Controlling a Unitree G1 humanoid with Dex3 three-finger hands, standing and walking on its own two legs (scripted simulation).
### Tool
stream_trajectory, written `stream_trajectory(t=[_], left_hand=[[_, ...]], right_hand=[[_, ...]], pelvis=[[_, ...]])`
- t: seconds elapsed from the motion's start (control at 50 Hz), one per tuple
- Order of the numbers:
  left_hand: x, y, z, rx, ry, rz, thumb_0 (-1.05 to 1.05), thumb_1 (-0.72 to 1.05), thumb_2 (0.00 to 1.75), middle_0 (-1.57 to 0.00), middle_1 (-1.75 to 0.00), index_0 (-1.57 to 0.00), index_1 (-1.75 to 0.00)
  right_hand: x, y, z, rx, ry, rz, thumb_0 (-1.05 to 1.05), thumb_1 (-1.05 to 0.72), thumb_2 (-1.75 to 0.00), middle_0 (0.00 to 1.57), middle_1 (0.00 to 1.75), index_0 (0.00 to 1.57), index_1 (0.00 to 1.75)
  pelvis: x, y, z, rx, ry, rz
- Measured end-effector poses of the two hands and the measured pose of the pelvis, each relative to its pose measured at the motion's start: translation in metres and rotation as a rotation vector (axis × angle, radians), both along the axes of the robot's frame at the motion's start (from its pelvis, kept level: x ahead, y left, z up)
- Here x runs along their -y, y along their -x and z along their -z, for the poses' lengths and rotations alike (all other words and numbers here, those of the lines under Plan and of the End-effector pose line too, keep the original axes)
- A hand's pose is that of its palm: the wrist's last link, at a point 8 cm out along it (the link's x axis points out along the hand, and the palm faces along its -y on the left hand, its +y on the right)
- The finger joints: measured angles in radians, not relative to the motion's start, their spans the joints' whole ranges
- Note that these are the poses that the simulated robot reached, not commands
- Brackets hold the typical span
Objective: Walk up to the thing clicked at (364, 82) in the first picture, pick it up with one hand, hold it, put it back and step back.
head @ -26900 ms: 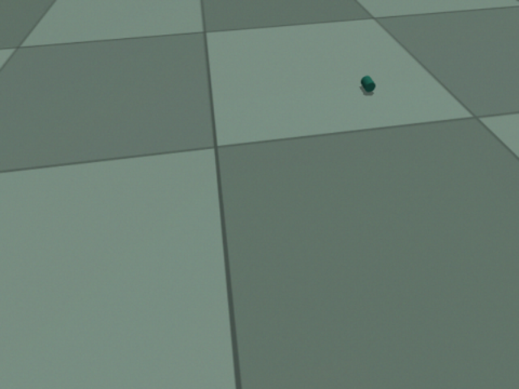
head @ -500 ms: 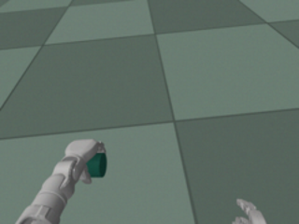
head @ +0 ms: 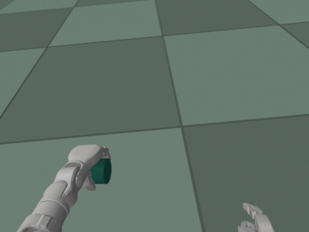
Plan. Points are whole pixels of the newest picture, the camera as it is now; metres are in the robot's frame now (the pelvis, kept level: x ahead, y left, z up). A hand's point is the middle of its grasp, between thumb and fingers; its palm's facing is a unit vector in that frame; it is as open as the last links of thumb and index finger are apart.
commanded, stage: hold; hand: left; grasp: from above
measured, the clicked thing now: (92, 171) +0.30 +0.23 -0.05
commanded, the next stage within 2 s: crouch in 0.12 s
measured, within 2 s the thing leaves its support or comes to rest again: neither
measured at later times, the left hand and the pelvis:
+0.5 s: hand (92, 175) +0.29 +0.23 -0.06, palm faces -0.47 -0.04 -0.88, open 10.0 cm; pelvis +0.00 +0.00 +0.00, yaw +1 degrees
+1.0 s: hand (107, 184) +0.35 +0.25 -0.28, palm faces -0.42 +0.03 -0.91, open 10.1 cm; pelvis -0.04 +0.01 -0.17, yaw +0 degrees
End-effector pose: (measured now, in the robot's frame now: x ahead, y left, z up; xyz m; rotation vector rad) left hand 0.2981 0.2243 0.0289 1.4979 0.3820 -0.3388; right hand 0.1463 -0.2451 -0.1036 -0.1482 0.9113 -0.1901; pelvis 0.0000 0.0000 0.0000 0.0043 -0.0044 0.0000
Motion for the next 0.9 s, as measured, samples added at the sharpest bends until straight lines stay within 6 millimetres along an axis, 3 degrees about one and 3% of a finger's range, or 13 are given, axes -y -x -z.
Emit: stream_trajectory(t=[0.32,0.46,0.66,0.76,0.9], left_hand=[[-0.002,-0.003,0.000,-0.002,0.004,0.001,0.00,0.04,0.36,-0.73,-0.41,-0.76,-0.41],[-0.003,0.000,0.017,-0.019,0.002,0.005,0.00,0.02,0.38,-0.72,-0.45,-0.75,-0.45],[-0.008,-0.004,0.083,-0.025,-0.039,0.023,0.00,0.00,0.40,-0.72,-0.47,-0.75,-0.47],[-0.012,-0.018,0.130,0.002,-0.075,0.033,0.00,0.00,0.41,-0.72,-0.48,-0.75,-0.48],[-0.018,-0.044,0.200,0.028,-0.092,0.017,0.00,0.00,0.42,-0.71,-0.49,-0.74,-0.49]], right_hand=[[0.003,0.003,0.001,-0.017,0.005,0.013,0.01,-0.90,-0.90,0.21,0.30,0.20,0.30],[0.004,0.005,0.002,-0.033,0.010,0.012,0.01,-0.90,-0.90,0.21,0.30,0.20,0.30],[0.016,0.032,0.027,-0.144,0.062,0.004,0.01,-0.90,-0.90,0.21,0.30,0.20,0.30],[0.028,0.062,0.060,-0.220,0.102,0.023,0.01,-0.90,-0.90,0.21,0.30,0.20,0.30],[0.034,0.113,0.123,-0.336,0.142,0.069,0.01,-0.90,-0.90,0.21,0.30,0.20,0.30]], pelvis=[[0.000,-0.003,-0.001,-0.003,0.000,0.000],[0.000,-0.002,0.001,-0.017,0.000,-0.006],[0.000,0.007,0.025,-0.141,0.011,-0.023],[-0.003,0.015,0.059,-0.252,0.026,-0.025],[-0.008,0.029,0.121,-0.400,0.045,-0.021]])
